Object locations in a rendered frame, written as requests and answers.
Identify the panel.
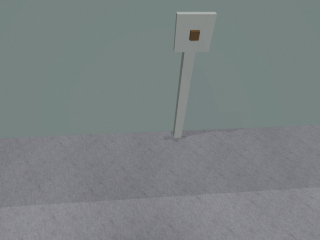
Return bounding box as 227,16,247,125
173,12,217,138

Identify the button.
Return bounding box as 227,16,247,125
189,30,200,41

